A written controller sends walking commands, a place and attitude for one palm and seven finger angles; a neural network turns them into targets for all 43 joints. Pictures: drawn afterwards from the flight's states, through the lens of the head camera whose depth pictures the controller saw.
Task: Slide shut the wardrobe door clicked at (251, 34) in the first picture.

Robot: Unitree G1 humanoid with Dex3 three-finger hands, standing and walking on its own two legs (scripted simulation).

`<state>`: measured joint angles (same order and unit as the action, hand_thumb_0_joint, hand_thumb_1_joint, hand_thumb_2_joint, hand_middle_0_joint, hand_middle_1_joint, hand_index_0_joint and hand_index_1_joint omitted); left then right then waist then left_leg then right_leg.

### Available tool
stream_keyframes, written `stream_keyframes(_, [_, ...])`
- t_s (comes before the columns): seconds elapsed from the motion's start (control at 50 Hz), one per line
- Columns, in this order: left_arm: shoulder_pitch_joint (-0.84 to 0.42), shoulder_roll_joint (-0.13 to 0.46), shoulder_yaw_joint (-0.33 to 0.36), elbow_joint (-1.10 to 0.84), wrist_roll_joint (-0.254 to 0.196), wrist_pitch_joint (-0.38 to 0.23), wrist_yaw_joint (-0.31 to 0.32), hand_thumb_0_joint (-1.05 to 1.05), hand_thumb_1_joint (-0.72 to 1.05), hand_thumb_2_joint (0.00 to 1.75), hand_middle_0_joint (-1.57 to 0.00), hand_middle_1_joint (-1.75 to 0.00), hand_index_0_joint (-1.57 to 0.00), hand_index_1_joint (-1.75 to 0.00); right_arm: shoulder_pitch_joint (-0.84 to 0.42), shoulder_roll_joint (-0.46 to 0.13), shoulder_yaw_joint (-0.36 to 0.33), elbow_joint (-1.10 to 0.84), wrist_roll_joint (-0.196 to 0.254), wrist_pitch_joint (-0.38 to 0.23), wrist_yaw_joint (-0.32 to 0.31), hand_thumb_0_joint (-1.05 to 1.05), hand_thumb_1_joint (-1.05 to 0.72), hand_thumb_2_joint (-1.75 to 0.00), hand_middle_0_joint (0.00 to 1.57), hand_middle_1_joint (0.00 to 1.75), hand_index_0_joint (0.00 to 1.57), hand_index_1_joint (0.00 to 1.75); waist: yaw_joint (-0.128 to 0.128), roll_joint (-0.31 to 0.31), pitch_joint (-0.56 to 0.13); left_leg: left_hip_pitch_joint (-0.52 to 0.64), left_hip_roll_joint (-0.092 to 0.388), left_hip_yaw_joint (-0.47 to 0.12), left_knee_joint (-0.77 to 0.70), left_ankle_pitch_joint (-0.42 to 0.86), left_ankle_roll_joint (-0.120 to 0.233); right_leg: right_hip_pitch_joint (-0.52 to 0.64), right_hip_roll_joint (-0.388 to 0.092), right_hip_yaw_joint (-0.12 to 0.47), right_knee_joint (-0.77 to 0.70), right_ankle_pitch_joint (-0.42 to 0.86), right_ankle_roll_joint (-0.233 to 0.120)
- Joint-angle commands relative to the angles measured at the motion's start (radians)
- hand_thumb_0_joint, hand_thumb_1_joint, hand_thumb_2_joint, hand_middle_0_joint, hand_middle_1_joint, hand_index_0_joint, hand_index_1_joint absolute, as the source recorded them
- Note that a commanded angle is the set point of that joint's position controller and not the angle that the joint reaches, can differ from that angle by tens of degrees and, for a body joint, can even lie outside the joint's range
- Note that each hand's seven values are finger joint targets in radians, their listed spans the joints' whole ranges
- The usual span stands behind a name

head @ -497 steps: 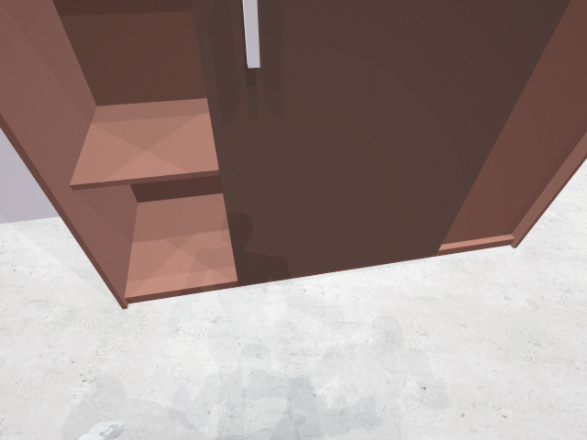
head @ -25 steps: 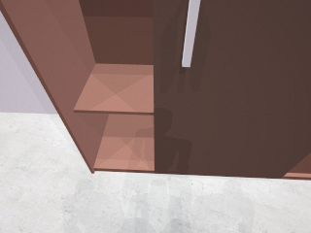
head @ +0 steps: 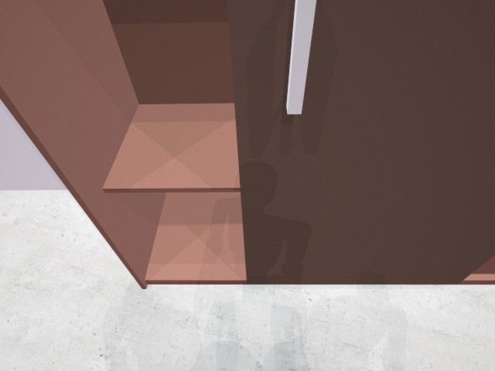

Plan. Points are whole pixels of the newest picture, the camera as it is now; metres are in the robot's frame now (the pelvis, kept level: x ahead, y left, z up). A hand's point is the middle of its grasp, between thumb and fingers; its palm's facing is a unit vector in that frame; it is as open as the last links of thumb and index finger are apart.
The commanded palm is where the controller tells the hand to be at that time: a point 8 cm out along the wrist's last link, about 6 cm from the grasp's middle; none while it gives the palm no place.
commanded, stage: shuffle to correct the standing spot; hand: right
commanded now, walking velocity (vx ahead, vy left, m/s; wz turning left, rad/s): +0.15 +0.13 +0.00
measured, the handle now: (299, 36) +0.52 -0.06 +0.28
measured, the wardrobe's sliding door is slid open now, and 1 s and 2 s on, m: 0.42 0.42 0.42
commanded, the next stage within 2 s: come to a stop and stand still in 0.30 s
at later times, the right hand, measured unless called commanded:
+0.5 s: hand (335, 367) +0.17 -0.14 -0.16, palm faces -0.05 +0.98 -0.19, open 7.3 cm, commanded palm none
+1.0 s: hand out of the picture +0.11 -0.16 -0.18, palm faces +0.07 +0.99 -0.15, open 7.3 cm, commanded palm none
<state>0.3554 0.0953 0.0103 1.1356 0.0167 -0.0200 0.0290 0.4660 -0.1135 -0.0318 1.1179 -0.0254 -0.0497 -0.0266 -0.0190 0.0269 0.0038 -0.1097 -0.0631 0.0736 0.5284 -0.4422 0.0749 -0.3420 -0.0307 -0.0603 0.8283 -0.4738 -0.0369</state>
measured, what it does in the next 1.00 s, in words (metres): steps on the spot: right foot, then left foot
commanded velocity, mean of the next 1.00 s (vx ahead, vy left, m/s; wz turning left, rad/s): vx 0.01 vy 0.03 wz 0.00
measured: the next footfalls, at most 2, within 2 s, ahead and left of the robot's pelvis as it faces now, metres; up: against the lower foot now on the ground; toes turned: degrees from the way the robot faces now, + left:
right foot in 0.10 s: +0.08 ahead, -0.10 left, +0.00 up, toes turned -6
left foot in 0.52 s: +0.21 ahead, +0.22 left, +0.00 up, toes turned +7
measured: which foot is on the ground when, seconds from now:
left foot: down 0.00-0.10, up 0.12-0.50, down 0.52-0.88, up 0.90-1.00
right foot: up 0.00-0.08, down 0.10-0.54, up 0.56-0.84, down 0.86-1.00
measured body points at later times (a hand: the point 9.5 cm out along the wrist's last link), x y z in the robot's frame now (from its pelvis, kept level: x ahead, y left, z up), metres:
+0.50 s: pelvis +0.10 +0.05 +0.01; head +0.15 +0.03 +0.46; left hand +0.04 +0.25 -0.14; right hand +0.18 -0.20 -0.15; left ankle +0.17 +0.21 -0.70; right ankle +0.04 -0.10 -0.72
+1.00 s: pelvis +0.06 +0.02 +0.01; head +0.07 -0.02 +0.46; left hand +0.12 +0.26 -0.12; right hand +0.10 -0.22 -0.16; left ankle +0.10 +0.18 -0.66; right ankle +0.08 -0.05 -0.72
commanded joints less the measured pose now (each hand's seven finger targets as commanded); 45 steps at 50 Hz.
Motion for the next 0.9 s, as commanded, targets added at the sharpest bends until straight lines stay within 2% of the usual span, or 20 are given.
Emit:
stream_keyframes(0.0, [-0.112,0.054,0.013,-0.109,-0.003,-0.039,-0.001,0.00,0.90,0.90,-0.20,-0.30,-0.20,-0.30,0.174,-0.114,-0.017,0.024,-0.013,-0.004,-0.020,0.00,-0.90,-0.90,0.20,0.30,0.20,0.30,-0.020,0.055,0.107,0.177,0.319,-0.258,-0.083,0.981,0.167,-0.257,-0.022,-0.033,-0.041,-0.082,-0.012])
stream_keyframes(0.04, [0.110,0.057,0.020,-0.028,0.000,-0.040,0.009,0.00,0.90,0.90,-0.20,-0.30,-0.20,-0.30,0.054,-0.115,-0.012,-0.005,0.001,0.002,-0.010,0.00,-0.90,-0.90,0.20,0.30,0.20,0.30,0.105,0.034,0.040,-0.066,0.199,-0.125,0.126,0.927,0.090,0.179,0.031,-0.079,-0.319,0.233,-0.024])
stream_keyframes(0.06, [0.254,0.134,0.032,0.022,0.011,-0.043,0.023,0.00,0.90,0.90,-0.20,-0.30,-0.20,-0.30,0.043,-0.094,-0.013,-0.023,0.014,0.007,-0.001,0.00,-0.90,-0.90,0.20,0.30,0.20,0.30,0.147,-0.076,-0.022,-0.270,0.120,-0.078,0.357,0.624,0.028,0.400,-0.136,0.155,-0.391,0.402,-0.087])
stream_keyframes(0.08, [0.326,0.218,0.045,0.043,0.015,-0.042,0.034,0.00,0.90,0.90,-0.20,-0.30,-0.20,-0.30,0.027,-0.050,0.000,-0.054,0.022,0.005,0.004,0.00,-0.90,-0.90,0.20,0.30,0.20,0.30,0.143,-0.272,-0.031,-0.469,0.028,-0.011,0.634,-0.051,-0.028,0.449,-0.437,0.521,-0.508,0.672,-0.219])
stream_keyframes(0.1, [0.264,0.229,0.045,0.017,0.008,-0.024,0.030,0.00,0.90,0.90,-0.20,-0.30,-0.20,-0.30,0.008,-0.087,-0.012,-0.066,0.010,0.018,0.000,0.00,-0.90,-0.90,0.20,0.30,0.20,0.30,0.119,-0.109,-0.004,-0.483,0.071,-0.108,0.747,-0.100,-0.011,0.359,-0.509,0.563,-0.549,0.584,-0.294])
stream_keyframes(0.12, [0.179,0.200,0.041,-0.004,0.006,-0.024,0.023,0.00,0.90,0.90,-0.20,-0.30,-0.20,-0.30,-0.032,-0.078,-0.015,-0.069,-0.007,0.025,0.000,0.00,-0.90,-0.90,0.20,0.30,0.20,0.30,0.085,-0.016,0.116,-0.497,0.101,-0.117,0.757,-0.048,-0.018,0.201,-0.457,0.452,-0.579,0.474,-0.257])
stream_keyframes(0.16, [0.081,0.142,0.020,-0.033,0.004,-0.042,0.026,0.00,0.90,0.90,-0.20,-0.30,-0.20,-0.30,-0.025,-0.044,-0.014,-0.068,-0.015,0.041,0.016,0.00,-0.90,-0.90,0.20,0.30,0.20,0.30,0.026,-0.039,0.211,-0.495,0.145,-0.121,0.732,0.071,-0.048,0.047,-0.383,0.327,-0.614,0.473,-0.195])
stream_keyframes(0.22, [0.070,0.144,0.016,-0.035,0.003,-0.058,0.030,0.00,0.90,0.90,-0.20,-0.30,-0.20,-0.30,-0.002,-0.028,-0.014,-0.060,-0.010,0.059,0.030,0.00,-0.90,-0.90,0.20,0.30,0.20,0.30,0.007,-0.165,0.113,-0.471,0.136,-0.076,0.675,0.170,-0.074,0.128,-0.278,0.108,-0.558,0.741,-0.134])
stream_keyframes(0.34, [0.093,0.192,0.043,-0.048,0.015,-0.039,0.030,0.00,0.90,0.90,-0.20,-0.30,-0.20,-0.30,-0.172,-0.062,-0.019,-0.136,-0.003,0.072,0.038,0.00,-0.90,-0.90,0.20,0.30,0.20,0.30,0.046,-0.179,0.066,-0.468,0.137,-0.010,0.390,0.222,-0.097,0.215,-0.245,0.022,-0.491,0.884,-0.093])
stream_keyframes(0.44, [0.037,0.199,0.054,-0.069,0.020,-0.013,0.021,0.00,0.90,0.90,-0.20,-0.30,-0.20,-0.30,-0.187,-0.080,-0.027,-0.150,0.006,0.051,0.033,0.00,-0.90,-0.90,0.20,0.30,0.20,0.30,0.030,-0.235,0.047,-0.230,0.118,0.013,0.096,0.244,-0.086,0.143,-0.228,0.019,-0.397,0.737,-0.051])
stream_keyframes(0.48, [0.053,0.158,0.046,-0.068,0.008,-0.011,0.006,0.00,0.90,0.90,-0.20,-0.30,-0.20,-0.30,-0.043,-0.168,-0.042,-0.098,0.004,0.014,0.020,0.00,-0.90,-0.90,0.20,0.30,0.20,0.30,-0.032,-0.064,-0.067,0.031,0.169,-0.044,-0.082,0.580,-0.097,0.084,-0.132,-0.011,-0.221,0.424,0.027])
stream_keyframes(0.5, [0.138,0.087,0.034,-0.070,-0.007,-0.005,-0.002,0.00,0.90,0.90,-0.20,-0.30,-0.20,-0.30,-0.046,-0.261,-0.053,-0.092,-0.001,0.000,0.007,0.00,-0.90,-0.90,0.20,0.30,0.20,0.30,-0.002,0.194,-0.181,0.161,0.386,-0.259,-0.070,0.911,-0.034,-0.020,-0.032,-0.042,-0.074,0.023,0.067])
stream_keyframes(0.52, [0.156,0.105,0.042,-0.082,-0.022,0.009,0.009,0.00,0.90,0.90,-0.20,-0.30,-0.20,-0.30,-0.070,-0.302,-0.057,-0.117,0.007,0.007,0.005,0.00,-0.90,-0.90,0.20,0.30,0.20,0.30,0.005,0.238,-0.227,0.088,0.490,-0.298,-0.101,1.042,0.060,0.032,-0.010,0.027,0.030,-0.184,0.058])
stream_keyframes(0.54, [0.151,0.100,0.048,-0.087,-0.019,0.023,0.010,0.00,0.90,0.90,-0.20,-0.30,-0.20,-0.30,-0.133,-0.277,-0.052,-0.143,0.003,0.020,-0.002,0.00,-0.90,-0.90,0.20,0.30,0.20,0.30,0.023,0.152,-0.122,-0.027,0.474,-0.233,-0.126,0.971,0.082,0.032,-0.019,0.056,0.064,-0.152,0.044])
stream_keyframes(0.6, [0.066,0.116,0.048,-0.093,-0.015,0.039,0.014,0.00,0.90,0.90,-0.20,-0.30,-0.20,-0.30,-0.174,-0.235,-0.053,-0.142,0.003,0.027,-0.017,0.00,-0.90,-0.90,0.20,0.30,0.20,0.30,-0.010,0.320,-0.079,0.007,0.439,-0.228,-0.071,1.172,0.115,-0.106,-0.015,0.069,0.238,-0.122,0.069])
stream_keyframes(0.66, [0.003,0.123,0.054,-0.118,-0.011,0.057,0.000,0.00,0.90,0.90,-0.20,-0.30,-0.20,-0.30,-0.202,-0.248,-0.069,-0.169,0.000,0.047,-0.027,0.00,-0.90,-0.90,0.20,0.30,0.20,0.30,-0.016,0.174,-0.080,-0.061,0.443,-0.195,-0.110,0.941,0.127,-0.100,0.000,0.066,0.255,-0.059,0.080])
stream_keyframes(0.74, [-0.011,0.106,0.057,-0.149,-0.004,0.068,-0.015,0.00,0.90,0.90,-0.20,-0.30,-0.20,-0.30,-0.260,-0.254,-0.077,-0.202,-0.011,0.059,-0.028,0.00,-0.90,-0.90,0.20,0.30,0.20,0.30,0.000,0.162,-0.070,-0.187,0.425,-0.204,-0.182,0.547,0.117,-0.004,0.010,0.042,0.104,0.000,0.078])
stream_keyframes(0.82, [0.118,0.115,0.052,-0.126,-0.005,0.036,-0.015,0.00,0.90,0.90,-0.20,-0.30,-0.20,-0.30,-0.321,-0.211,-0.066,-0.233,-0.004,0.087,-0.014,0.00,-0.90,-0.90,0.20,0.30,0.20,0.30,0.075,0.043,-0.046,-0.398,0.291,-0.147,-0.073,0.011,0.000,0.274,0.027,0.010,-0.389,0.179,0.054])
stream_keyframes(0.86, [0.029,0.254,0.073,-0.184,0.016,0.031,-0.006,0.00,0.90,0.90,-0.20,-0.30,-0.20,-0.30,-0.285,-0.103,-0.041,-0.243,0.010,0.105,-0.008,0.00,-0.90,-0.90,0.20,0.30,0.20,0.30,0.067,-0.438,0.073,-0.467,0.073,-0.021,0.323,-0.115,-0.098,0.006,-0.274,0.424,-0.709,-0.145,-0.031])
stream_keyframes(0.88, [-0.071,0.258,0.062,-0.222,0.023,0.037,-0.001,0.00,0.90,0.90,-0.20,-0.30,-0.20,-0.30,-0.290,-0.133,-0.051,-0.242,0.009,0.105,-0.004,0.00,-0.90,-0.90,0.20,0.30,0.20,0.30,0.037,-0.335,0.133,-0.386,0.111,-0.116,0.415,-0.022,-0.081,-0.179,-0.312,0.433,-0.754,-0.234,-0.107])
